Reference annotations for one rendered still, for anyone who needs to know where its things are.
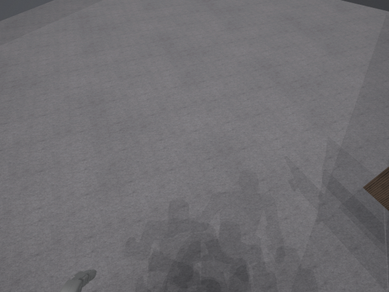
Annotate cupboard door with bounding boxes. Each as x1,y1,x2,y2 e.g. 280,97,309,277
363,167,389,211

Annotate left robot hand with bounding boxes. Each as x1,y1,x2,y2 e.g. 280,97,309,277
60,269,97,292

